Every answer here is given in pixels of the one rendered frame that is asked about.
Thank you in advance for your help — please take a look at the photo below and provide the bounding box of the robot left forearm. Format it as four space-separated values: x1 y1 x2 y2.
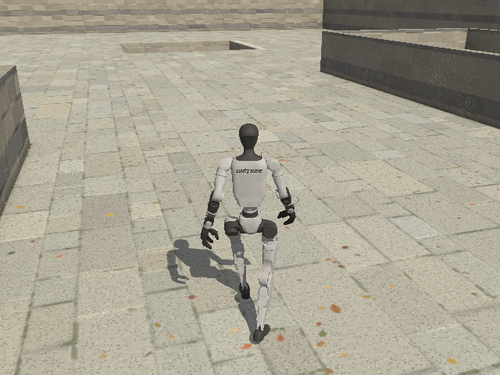
203 190 220 229

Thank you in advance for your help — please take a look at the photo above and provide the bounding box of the right robot upper arm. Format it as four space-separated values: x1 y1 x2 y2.
266 157 288 199

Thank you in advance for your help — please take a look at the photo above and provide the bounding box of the robot left thigh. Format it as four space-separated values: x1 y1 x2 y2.
224 216 245 256

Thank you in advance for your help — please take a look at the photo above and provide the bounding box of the robot right forearm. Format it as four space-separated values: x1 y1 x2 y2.
281 187 295 213

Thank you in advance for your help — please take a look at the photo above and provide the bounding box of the left robot hand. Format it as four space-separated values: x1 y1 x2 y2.
200 227 219 249

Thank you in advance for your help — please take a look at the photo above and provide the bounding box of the right robot foot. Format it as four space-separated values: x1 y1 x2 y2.
253 324 270 341

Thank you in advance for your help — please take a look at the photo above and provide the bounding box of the left robot upper arm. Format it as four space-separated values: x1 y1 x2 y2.
212 158 233 202

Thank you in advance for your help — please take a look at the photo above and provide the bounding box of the right robot hand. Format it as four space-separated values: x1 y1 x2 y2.
277 210 296 225

